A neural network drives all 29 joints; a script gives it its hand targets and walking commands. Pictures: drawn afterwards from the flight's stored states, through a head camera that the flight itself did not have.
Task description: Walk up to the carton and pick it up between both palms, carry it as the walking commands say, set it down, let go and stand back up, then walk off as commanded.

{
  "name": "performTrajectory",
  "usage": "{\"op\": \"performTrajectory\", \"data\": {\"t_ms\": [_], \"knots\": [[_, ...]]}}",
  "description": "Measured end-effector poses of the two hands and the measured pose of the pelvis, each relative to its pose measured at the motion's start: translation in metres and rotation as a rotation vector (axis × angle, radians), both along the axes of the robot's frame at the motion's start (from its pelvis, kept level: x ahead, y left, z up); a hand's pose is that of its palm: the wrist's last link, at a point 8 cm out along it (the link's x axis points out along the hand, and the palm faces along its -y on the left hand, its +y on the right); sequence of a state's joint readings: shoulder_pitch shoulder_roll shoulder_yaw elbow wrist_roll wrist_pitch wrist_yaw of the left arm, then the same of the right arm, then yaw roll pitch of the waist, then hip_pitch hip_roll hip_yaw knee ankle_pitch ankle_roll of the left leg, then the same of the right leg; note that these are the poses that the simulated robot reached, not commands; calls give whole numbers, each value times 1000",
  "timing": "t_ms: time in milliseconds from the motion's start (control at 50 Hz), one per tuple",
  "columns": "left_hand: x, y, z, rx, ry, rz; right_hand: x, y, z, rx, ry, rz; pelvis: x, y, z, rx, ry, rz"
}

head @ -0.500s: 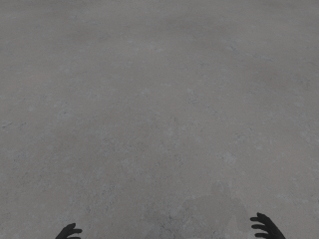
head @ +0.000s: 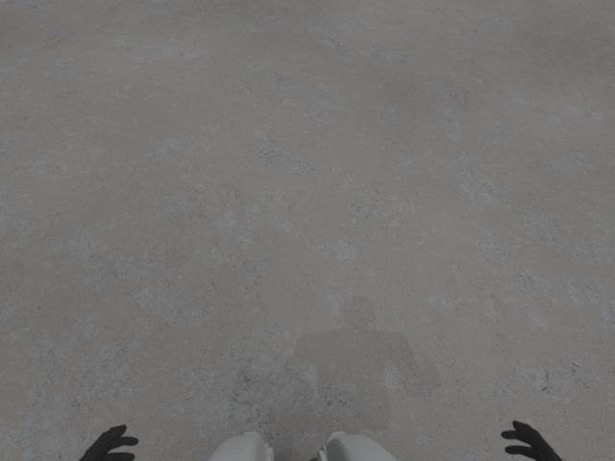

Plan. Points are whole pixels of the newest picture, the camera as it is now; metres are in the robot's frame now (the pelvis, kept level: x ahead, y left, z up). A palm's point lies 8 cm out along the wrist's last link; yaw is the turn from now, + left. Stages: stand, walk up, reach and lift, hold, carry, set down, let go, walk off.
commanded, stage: walk up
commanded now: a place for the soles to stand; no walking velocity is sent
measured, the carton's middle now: out of the picture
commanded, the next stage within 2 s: none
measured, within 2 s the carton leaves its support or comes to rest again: neither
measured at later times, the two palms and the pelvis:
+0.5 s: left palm out of the picture +0.13 +0.10 -0.09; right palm out of the picture -0.06 -0.48 -0.09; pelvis -0.05 -0.14 +0.00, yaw -18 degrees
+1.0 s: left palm (384, 449) +0.15 -0.11 -0.11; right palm out of the picture -0.22 -0.58 -0.06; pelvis -0.11 -0.26 +0.01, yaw -38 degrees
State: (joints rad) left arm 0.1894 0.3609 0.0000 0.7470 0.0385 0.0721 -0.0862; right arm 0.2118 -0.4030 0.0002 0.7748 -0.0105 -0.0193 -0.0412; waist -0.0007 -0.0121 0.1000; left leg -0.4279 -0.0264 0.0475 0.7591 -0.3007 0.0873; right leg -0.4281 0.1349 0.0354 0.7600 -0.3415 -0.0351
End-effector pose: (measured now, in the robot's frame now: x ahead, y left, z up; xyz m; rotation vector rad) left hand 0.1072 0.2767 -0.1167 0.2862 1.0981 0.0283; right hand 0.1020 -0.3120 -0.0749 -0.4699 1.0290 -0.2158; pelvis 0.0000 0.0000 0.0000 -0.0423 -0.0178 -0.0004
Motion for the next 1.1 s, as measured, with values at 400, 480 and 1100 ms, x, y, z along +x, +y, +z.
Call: {"op": "performTrajectory", "data": {"t_ms": [400,480,1100], "knots": [[30,-154,5,34,22,-305,-133,-144,-12,24,18,-267,-43,-119,-4,72,13,-286],[23,-172,20,82,55,-332,-156,-168,-19,44,61,-294,-53,-139,2,71,31,-314],[23,-431,4,30,42,-726,-361,-309,-6,18,23,-674,-131,-301,-2,73,15,-704]]}}
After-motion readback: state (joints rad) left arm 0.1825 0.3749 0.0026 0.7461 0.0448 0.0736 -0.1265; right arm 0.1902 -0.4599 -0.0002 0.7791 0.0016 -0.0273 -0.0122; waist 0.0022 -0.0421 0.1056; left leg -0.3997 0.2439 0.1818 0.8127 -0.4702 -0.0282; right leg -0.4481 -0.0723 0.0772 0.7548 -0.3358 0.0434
